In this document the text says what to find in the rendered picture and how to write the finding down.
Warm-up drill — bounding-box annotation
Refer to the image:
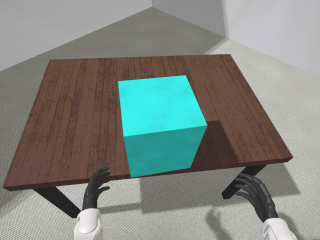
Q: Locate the table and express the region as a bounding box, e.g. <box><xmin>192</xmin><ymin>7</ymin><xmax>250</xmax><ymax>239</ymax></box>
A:
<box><xmin>2</xmin><ymin>54</ymin><xmax>293</xmax><ymax>218</ymax></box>

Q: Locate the robot right forearm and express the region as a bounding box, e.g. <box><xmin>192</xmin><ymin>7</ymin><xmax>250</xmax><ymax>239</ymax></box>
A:
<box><xmin>261</xmin><ymin>218</ymin><xmax>298</xmax><ymax>240</ymax></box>

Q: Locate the carton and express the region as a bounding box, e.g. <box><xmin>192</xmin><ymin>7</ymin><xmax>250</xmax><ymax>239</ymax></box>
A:
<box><xmin>118</xmin><ymin>75</ymin><xmax>208</xmax><ymax>178</ymax></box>

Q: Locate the robot left forearm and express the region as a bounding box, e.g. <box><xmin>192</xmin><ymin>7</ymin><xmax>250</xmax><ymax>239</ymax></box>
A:
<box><xmin>74</xmin><ymin>208</ymin><xmax>104</xmax><ymax>240</ymax></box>

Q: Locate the robot left hand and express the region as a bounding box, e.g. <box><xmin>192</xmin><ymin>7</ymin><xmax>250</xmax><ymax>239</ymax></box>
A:
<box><xmin>82</xmin><ymin>167</ymin><xmax>110</xmax><ymax>211</ymax></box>

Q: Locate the robot right hand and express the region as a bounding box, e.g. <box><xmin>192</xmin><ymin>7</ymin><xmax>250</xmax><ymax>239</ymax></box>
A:
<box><xmin>235</xmin><ymin>173</ymin><xmax>279</xmax><ymax>223</ymax></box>

